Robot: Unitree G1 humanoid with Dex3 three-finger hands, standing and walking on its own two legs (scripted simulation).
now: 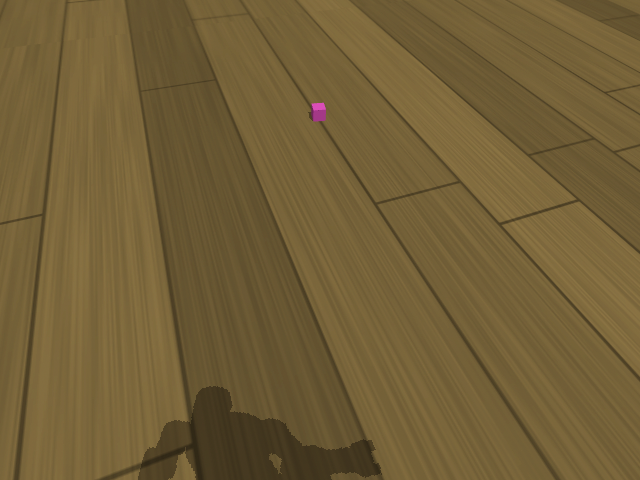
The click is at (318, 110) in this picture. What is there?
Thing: cube
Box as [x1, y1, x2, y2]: [311, 103, 325, 121]
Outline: 312,103 311,114 313,121 325,120 325,108 323,103
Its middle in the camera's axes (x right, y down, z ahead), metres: +0.00 -0.70 +2.20
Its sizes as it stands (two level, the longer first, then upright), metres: 0.072 0.072 0.072
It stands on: the floor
